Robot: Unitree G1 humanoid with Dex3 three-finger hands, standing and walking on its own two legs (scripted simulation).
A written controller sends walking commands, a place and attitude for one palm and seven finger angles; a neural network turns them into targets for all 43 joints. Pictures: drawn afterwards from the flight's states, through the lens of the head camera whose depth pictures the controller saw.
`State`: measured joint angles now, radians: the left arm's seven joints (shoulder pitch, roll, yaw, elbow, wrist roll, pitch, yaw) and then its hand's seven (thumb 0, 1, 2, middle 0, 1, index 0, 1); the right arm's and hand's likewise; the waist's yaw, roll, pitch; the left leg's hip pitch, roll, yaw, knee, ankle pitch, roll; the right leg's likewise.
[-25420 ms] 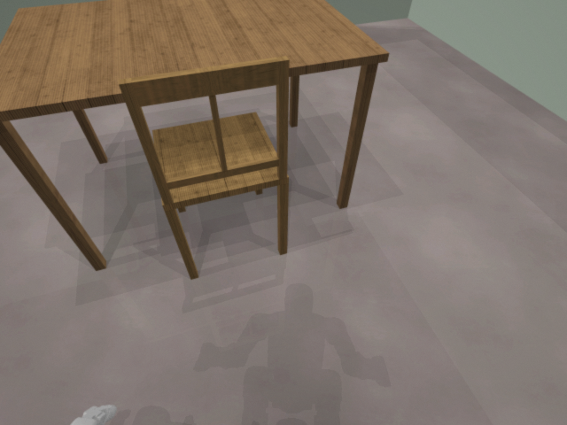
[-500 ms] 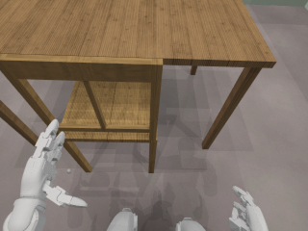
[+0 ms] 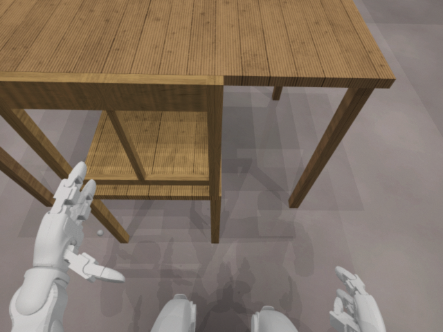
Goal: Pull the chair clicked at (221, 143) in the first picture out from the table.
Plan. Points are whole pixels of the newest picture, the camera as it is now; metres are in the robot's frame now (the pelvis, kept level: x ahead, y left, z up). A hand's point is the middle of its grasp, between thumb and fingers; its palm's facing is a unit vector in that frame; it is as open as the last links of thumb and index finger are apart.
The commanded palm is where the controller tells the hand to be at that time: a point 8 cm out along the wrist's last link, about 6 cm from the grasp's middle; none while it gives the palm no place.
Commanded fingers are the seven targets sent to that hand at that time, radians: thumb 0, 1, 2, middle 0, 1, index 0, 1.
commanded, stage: aim the fingers beside a spindle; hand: left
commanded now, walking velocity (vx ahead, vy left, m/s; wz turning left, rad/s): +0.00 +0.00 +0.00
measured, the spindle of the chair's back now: (129, 147) +0.48 +0.23 -0.02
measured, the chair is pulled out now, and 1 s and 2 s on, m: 0.00 0.00 0.00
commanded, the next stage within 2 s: none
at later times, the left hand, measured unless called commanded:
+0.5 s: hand (104, 220) +0.30 +0.22 +0.02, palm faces +0.01 -1.00 -0.04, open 16.9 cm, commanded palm +0.28 +0.27 +0.02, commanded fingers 0.00 -0.50 0.30 -0.06 -0.08 -0.06 -0.08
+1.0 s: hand (122, 207) +0.33 +0.20 +0.00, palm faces +0.02 -1.00 -0.04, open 16.9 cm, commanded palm +0.32 +0.25 +0.00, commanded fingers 0.00 -0.50 0.30 -0.06 -0.08 -0.06 -0.08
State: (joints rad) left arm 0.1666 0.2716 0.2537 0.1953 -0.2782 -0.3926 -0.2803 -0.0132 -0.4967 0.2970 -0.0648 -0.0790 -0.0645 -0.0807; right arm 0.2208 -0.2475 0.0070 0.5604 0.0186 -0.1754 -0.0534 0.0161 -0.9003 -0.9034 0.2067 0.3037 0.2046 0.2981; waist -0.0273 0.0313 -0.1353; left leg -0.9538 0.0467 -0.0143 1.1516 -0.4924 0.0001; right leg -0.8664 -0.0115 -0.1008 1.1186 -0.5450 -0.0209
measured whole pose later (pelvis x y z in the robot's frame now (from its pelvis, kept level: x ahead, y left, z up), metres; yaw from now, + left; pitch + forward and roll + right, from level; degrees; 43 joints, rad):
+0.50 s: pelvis +0.00 +0.01 -0.01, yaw -1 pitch +20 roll -3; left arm 0.03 0.27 0.26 0.31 -0.27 -0.42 -0.29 -0.01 -0.50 0.30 -0.06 -0.08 -0.06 -0.08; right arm 0.22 -0.25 0.01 0.58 0.01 -0.16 -0.04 0.02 -0.90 -0.90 0.21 0.30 0.20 0.30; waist -0.03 0.03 -0.15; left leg -1.04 0.04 0.00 1.21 -0.51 0.02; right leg -0.95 -0.02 -0.09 1.17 -0.55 0.00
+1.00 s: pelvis -0.01 +0.02 -0.03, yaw -1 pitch +22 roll -3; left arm -0.14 0.25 0.22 0.42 -0.20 -0.44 -0.19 -0.01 -0.50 0.30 -0.06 -0.08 -0.06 -0.08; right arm 0.21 -0.25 0.01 0.57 0.00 -0.10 -0.03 0.01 -0.90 -0.90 0.21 0.30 0.20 0.30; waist -0.05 0.02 -0.15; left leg -1.14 0.04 0.01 1.27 -0.52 0.03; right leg -1.06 -0.03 -0.07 1.24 -0.56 0.00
